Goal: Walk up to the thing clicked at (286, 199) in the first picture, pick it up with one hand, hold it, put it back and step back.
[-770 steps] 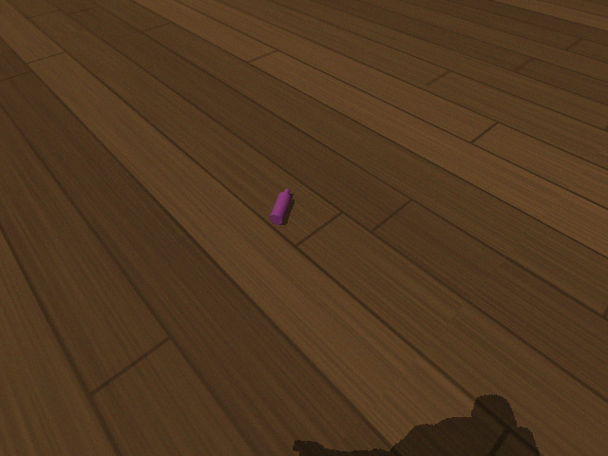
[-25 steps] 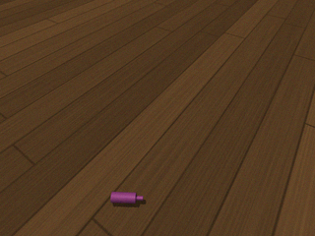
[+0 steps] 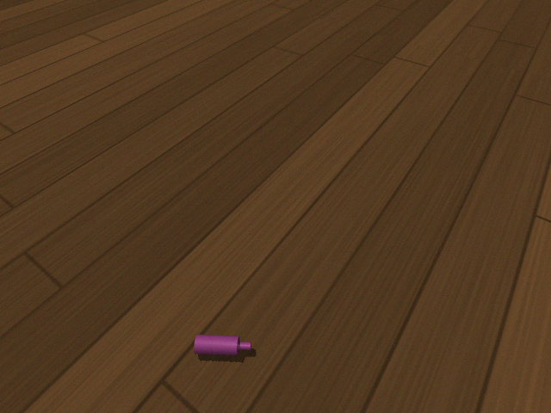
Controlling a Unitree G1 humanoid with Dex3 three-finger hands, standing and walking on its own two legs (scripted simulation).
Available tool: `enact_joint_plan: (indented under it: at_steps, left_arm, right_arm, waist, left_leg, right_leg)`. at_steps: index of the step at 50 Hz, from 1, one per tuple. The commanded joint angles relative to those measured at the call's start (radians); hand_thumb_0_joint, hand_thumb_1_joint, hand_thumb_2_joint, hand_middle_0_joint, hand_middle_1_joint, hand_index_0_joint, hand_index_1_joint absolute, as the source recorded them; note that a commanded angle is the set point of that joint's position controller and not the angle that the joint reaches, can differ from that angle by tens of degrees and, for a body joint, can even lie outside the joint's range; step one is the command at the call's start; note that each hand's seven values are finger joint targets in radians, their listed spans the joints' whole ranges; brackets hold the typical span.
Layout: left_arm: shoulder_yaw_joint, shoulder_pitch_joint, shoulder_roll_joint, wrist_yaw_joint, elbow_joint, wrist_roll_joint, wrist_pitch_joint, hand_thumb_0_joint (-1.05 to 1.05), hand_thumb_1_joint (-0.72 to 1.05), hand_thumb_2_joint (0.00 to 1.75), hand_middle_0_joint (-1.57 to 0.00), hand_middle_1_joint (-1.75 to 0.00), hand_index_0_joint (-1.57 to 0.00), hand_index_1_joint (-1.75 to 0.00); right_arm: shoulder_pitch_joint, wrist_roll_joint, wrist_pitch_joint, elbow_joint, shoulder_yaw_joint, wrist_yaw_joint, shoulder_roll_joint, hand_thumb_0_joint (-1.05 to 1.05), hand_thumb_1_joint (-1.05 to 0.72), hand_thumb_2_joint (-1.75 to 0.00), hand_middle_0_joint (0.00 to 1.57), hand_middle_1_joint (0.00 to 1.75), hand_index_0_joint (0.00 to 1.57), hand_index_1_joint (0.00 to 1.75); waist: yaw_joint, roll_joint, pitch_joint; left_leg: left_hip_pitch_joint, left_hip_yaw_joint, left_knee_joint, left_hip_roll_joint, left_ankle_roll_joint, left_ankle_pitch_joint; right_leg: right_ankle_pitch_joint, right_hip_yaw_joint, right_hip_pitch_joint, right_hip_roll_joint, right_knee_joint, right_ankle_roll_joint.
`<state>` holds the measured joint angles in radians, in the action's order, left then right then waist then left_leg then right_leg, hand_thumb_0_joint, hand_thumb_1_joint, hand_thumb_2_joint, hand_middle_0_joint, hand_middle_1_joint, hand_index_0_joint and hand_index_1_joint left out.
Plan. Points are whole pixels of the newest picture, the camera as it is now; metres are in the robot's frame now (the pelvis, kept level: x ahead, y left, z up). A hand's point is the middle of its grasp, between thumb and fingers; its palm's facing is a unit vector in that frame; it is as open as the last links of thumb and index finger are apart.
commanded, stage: stand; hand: left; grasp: from above
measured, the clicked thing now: (223, 345) +0.47 +0.22 -0.75
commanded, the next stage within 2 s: rise first in 0.74 s
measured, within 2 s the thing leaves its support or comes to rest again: neither
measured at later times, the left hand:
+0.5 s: hand out of the picture +0.07 +0.25 -0.16, palm faces -0.04 -0.94 -0.35, open 7.4 cm
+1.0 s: hand out of the picture +0.13 +0.24 -0.16, palm faces +0.05 -0.95 -0.32, open 7.9 cm
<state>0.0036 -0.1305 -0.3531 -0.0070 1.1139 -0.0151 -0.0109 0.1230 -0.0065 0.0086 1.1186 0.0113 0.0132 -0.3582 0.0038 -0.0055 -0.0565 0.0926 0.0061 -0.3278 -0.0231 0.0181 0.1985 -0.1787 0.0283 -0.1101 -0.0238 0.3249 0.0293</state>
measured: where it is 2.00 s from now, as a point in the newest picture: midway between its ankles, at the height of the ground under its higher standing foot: outside the picture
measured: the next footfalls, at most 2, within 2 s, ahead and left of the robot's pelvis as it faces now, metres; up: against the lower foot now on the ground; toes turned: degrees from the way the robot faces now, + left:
none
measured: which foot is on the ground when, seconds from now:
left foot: down 0.00-1.00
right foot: down 0.00-1.00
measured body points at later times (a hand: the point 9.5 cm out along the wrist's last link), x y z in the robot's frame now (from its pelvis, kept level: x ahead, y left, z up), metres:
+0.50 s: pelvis +0.00 +0.00 +0.00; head +0.02 -0.01 +0.45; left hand +0.07 +0.30 -0.13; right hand +0.07 -0.31 -0.14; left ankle -0.01 +0.13 -0.75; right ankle +0.00 -0.14 -0.75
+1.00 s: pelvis -0.01 +0.00 -0.01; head +0.04 +0.00 +0.44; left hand +0.13 +0.29 -0.14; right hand +0.10 -0.28 -0.14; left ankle -0.01 +0.13 -0.75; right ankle +0.00 -0.14 -0.75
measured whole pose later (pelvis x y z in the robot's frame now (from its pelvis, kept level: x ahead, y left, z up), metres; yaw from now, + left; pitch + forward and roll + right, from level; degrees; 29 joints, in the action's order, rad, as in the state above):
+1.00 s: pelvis -0.01 +0.00 -0.01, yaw +1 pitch +3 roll +0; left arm -0.10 0.02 -0.33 -0.01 1.07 -0.02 -0.02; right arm 0.18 0.04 0.04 0.88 0.01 -0.03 -0.30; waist 0.01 0.01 -0.04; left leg 0.31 -0.02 -0.51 -0.02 0.02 0.26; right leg -0.25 0.01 -0.32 -0.02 0.51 0.02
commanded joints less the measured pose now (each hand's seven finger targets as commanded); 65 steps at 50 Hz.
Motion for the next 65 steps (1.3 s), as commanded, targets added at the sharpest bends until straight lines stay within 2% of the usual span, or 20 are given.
enact_joint_plan:
  at_steps: [1, 13, 20, 26, 34, 41, 42, 43, 44, 45, 46, 48, 49, 50, 51, 53, 55, 58, 61, 65]
  left_arm:
    - [-0.041, 0.020, -0.216, 0.019, -0.058, 0.003, -0.020, 0.00, 0.90, 0.90, -0.20, -0.30, -0.20, -0.30]
    - [-0.040, 0.018, -0.212, 0.018, -0.055, 0.004, -0.020, 0.00, 0.90, 0.90, -0.20, -0.30, -0.20, -0.30]
    - [-0.040, 0.023, -0.214, 0.018, -0.054, 0.004, -0.020, 0.00, 0.90, 0.90, -0.20, -0.30, -0.20, -0.30]
    - [-0.041, 0.027, -0.214, 0.019, -0.058, 0.003, -0.022, 0.00, 0.90, 0.90, -0.20, -0.30, -0.20, -0.30]
    - [-0.039, 0.017, -0.208, 0.018, -0.054, 0.006, -0.020, 0.00, 0.90, 0.90, -0.20, -0.30, -0.20, -0.30]
    - [-0.041, 0.026, -0.214, 0.019, -0.055, 0.004, -0.020, 0.00, 0.90, 0.90, -0.20, -0.30, -0.20, -0.30]
    - [-0.044, 0.037, -0.220, 0.021, -0.056, 0.004, -0.019, 0.00, 0.87, 0.90, -0.19, -0.37, -0.20, -0.36]
    - [-0.048, 0.388, -0.039, 0.033, -0.407, 0.057, -0.113, 0.00, 0.79, 0.91, -0.26, -0.45, -0.23, -0.44]
    - [-0.064, 0.518, -0.085, 0.038, -0.337, 0.057, -0.105, 0.00, 0.71, 0.91, -0.23, -0.53, -0.20, -0.52]
    - [-0.104, 0.333, -0.139, 0.040, -0.133, 0.036, -0.059, 0.00, 0.63, 0.95, -0.20, -0.61, -0.17, -0.60]
    - [-0.132, 0.255, -0.167, 0.026, -0.084, 0.023, -0.044, 0.00, 0.55, 0.93, -0.17, -0.69, -0.15, -0.68]
    - [-0.197, 0.314, -0.283, 0.009, -0.169, -0.019, -0.053, 0.00, 0.39, 0.90, -0.15, -0.85, -0.16, -0.84]
    - [-0.215, 0.249, -0.276, -0.006, -0.158, -0.043, -0.047, 0.00, 0.31, 0.89, -0.11, -0.91, -0.14, -0.89]
    - [-0.216, 0.132, -0.246, -0.022, -0.073, -0.075, -0.029, 0.00, 0.23, 0.90, -0.10, -0.98, -0.13, -0.94]
    - [-0.220, 0.074, -0.237, -0.033, -0.092, -0.100, -0.019, 0.00, 0.15, 0.91, -0.10, -1.00, -0.13, -0.96]
    - [-0.231, 0.067, -0.237, -0.033, -0.198, -0.126, 0.011, 0.00, -0.01, 0.88, -0.12, -1.02, -0.16, -0.99]
    - [-0.177, 0.093, -0.162, -0.030, -0.214, -0.142, 0.066, 0.00, -0.17, 0.90, -0.11, -1.05, -0.13, -1.03]
    - [-0.178, 0.137, -0.172, -0.016, -0.286, -0.152, 0.129, 0.00, -0.41, 0.93, -0.11, -1.03, -0.12, -1.03]
    - [-0.166, 0.101, -0.127, -0.010, -0.338, -0.155, 0.148, 0.00, -0.52, 0.95, -0.09, -1.06, -0.10, -1.06]
    - [-0.211, 0.116, -0.172, -0.004, -0.503, -0.181, 0.124, 0.00, -0.55, 0.98, -0.07, -1.08, -0.07, -1.08]
  right_arm:
    - [-0.037, -0.002, 0.018, -0.058, 0.037, -0.017, -0.211, 0.00, -0.90, -0.90, 0.20, 0.30, 0.20, 0.30]
    - [-0.035, -0.001, 0.016, -0.060, 0.038, -0.017, -0.210, 0.00, -0.90, -0.90, 0.20, 0.30, 0.20, 0.30]
    - [-0.029, -0.001, 0.015, -0.057, 0.036, -0.016, -0.208, 0.00, -0.90, -0.90, 0.20, 0.30, 0.20, 0.30]
    - [-0.027, -0.003, 0.017, -0.062, 0.035, -0.017, -0.204, 0.00, -0.90, -0.90, 0.20, 0.30, 0.20, 0.30]
    - [-0.027, 0.001, 0.020, -0.059, 0.035, -0.020, -0.211, 0.00, -0.90, -0.90, 0.20, 0.30, 0.20, 0.30]
    - [-0.030, -0.001, 0.017, -0.064, 0.035, -0.020, -0.204, 0.00, -0.90, -0.90, 0.20, 0.30, 0.20, 0.30]
    - [-0.023, -0.002, 0.016, -0.065, 0.036, -0.020, -0.203, 0.00, -0.94, -0.92, 0.20, 0.30, 0.20, 0.30]
    - [-0.029, 0.063, 0.067, -0.342, -0.015, -0.039, -0.037, 0.00, -0.98, -0.92, 0.20, 0.30, 0.20, 0.30]
    - [0.018, 0.064, 0.066, -0.282, -0.008, -0.050, -0.065, 0.00, -0.91, -0.90, 0.20, 0.30, 0.20, 0.30]
    - [0.050, 0.060, 0.055, -0.268, 0.004, -0.056, -0.090, 0.00, -0.92, -0.91, 0.20, 0.30, 0.20, 0.30]
    - [0.058, 0.059, 0.045, -0.301, 0.021, -0.055, -0.099, 0.00, -0.89, -0.90, 0.20, 0.30, 0.20, 0.30]
    - [0.098, 0.043, 0.053, -0.323, 0.055, -0.065, -0.102, 0.00, -0.90, -0.90, 0.20, 0.30, 0.20, 0.30]
    - [0.104, 0.033, 0.060, -0.352, 0.067, -0.060, -0.095, 0.00, -0.87, -0.89, 0.20, 0.30, 0.20, 0.30]
    - [0.126, 0.022, 0.062, -0.356, 0.073, -0.053, -0.089, 0.00, -0.91, -0.90, 0.20, 0.30, 0.20, 0.30]
    - [0.127, 0.020, 0.064, -0.384, 0.080, -0.048, -0.082, 0.00, -0.91, -0.90, 0.20, 0.30, 0.20, 0.30]
    - [0.108, 0.025, 0.064, -0.441, 0.085, -0.047, -0.070, 0.00, -0.90, -0.90, 0.20, 0.30, 0.20, 0.30]
    - [0.082, 0.029, 0.063, -0.481, 0.080, -0.046, -0.063, 0.00, -0.89, -0.89, 0.20, 0.30, 0.20, 0.30]
    - [0.052, 0.034, 0.071, -0.545, 0.080, -0.036, -0.068, 0.00, -0.87, -0.89, 0.20, 0.30, 0.20, 0.30]
    - [0.085, 0.032, 0.092, -0.567, 0.083, -0.029, -0.058, 0.00, -0.88, -0.89, 0.20, 0.30, 0.20, 0.30]
    - [0.101, 0.025, 0.123, -0.601, 0.093, -0.028, -0.048, 0.00, -0.88, -0.89, 0.20, 0.30, 0.20, 0.30]
  waist:
    - [-0.006, 0.001, 0.067]
    - [-0.005, 0.007, 0.064]
    - [-0.003, 0.013, 0.053]
    - [-0.003, 0.010, 0.086]
    - [-0.009, 0.003, 0.099]
    - [-0.005, 0.019, 0.061]
    - [0.000, 0.021, 0.072]
    - [0.108, 0.003, 0.021]
    - [0.082, 0.027, 0.047]
    - [0.069, 0.064, 0.034]
    - [0.036, 0.071, 0.037]
    - [0.014, 0.004, 0.204]
    - [0.013, -0.019, 0.265]
    - [0.002, 0.014, 0.266]
    - [-0.028, -0.008, 0.320]
    - [-0.051, -0.056, 0.371]
    - [-0.027, -0.041, 0.285]
    - [-0.011, -0.014, 0.232]
    - [0.007, 0.003, 0.243]
    - [0.010, -0.016, 0.347]
  left_leg:
    - [-0.004, -0.077, 0.050, -0.107, -0.040, -0.129]
    - [-0.004, -0.078, 0.046, -0.105, -0.040, -0.131]
    - [-0.002, -0.081, 0.052, -0.105, -0.036, -0.094]
    - [-0.005, -0.076, 0.041, -0.109, -0.039, -0.167]
    - [-0.026, -0.076, 0.034, -0.112, -0.038, -0.226]
    - [-0.009, -0.076, 0.044, -0.107, -0.037, -0.168]
    - [-0.014, -0.075, 0.042, -0.109, -0.038, -0.174]
    - [0.131, 0.041, -0.034, 0.026, -0.027, -0.031]
    - [0.126, 0.036, -0.050, 0.030, -0.029, -0.007]
    - [0.161, 0.040, -0.072, 0.036, -0.033, 0.024]
    - [0.200, 0.041, -0.112, 0.027, -0.029, 0.000]
    - [0.205, 0.036, -0.175, 0.034, -0.025, -0.069]
    - [0.216, 0.034, -0.214, 0.039, -0.022, -0.113]
    - [0.272, 0.027, -0.255, 0.042, -0.023, -0.127]
    - [0.285, 0.028, -0.277, 0.049, -0.021, -0.154]
    - [0.264, 0.033, -0.270, 0.058, -0.013, -0.174]
    - [0.306, 0.024, -0.275, 0.046, -0.008, -0.137]
    - [0.382, 0.009, -0.317, 0.028, -0.008, -0.047]
    - [0.437, 0.004, -0.378, 0.023, -0.011, -0.002]
    - [0.496, 0.002, -0.494, 0.022, -0.016, -0.003]
  right_leg:
    - [0.159, 0.061, 0.000, -0.102, -0.041, -0.042]
    - [0.165, 0.063, -0.002, -0.102, -0.042, -0.043]
    - [0.113, 0.067, -0.020, -0.100, -0.052, -0.044]
    - [0.200, 0.061, 0.017, -0.105, -0.032, -0.042]
    - [0.235, 0.054, 0.029, -0.105, -0.019, -0.044]
    - [0.188, 0.053, 0.002, -0.102, -0.038, -0.041]
    - [0.191, 0.056, 0.010, -0.107, -0.033, -0.046]
    - [0.082, -0.038, -0.210, 0.022, 0.034, -0.026]
    - [0.037, -0.048, -0.170, 0.022, 0.046, -0.025]
    - [-0.011, -0.057, -0.184, 0.028, 0.053, -0.030]
    - [-0.005, -0.063, -0.202, 0.033, 0.088, -0.033]
    - [0.076, -0.048, -0.191, 0.024, 0.160, -0.036]
    - [0.123, -0.050, -0.181, 0.021, 0.202, -0.036]
    - [0.136, -0.052, -0.188, 0.020, 0.240, -0.035]
    - [0.160, -0.048, -0.172, 0.015, 0.266, -0.039]
    - [0.163, -0.046, -0.148, 0.017, 0.264, -0.040]
    - [0.108, -0.055, -0.227, 0.025, 0.266, -0.042]
    - [-0.007, -0.072, -0.322, 0.038, 0.304, -0.043]
    - [-0.051, -0.077, -0.394, 0.044, 0.368, -0.042]
    - [-0.046, -0.066, -0.472, 0.038, 0.481, -0.041]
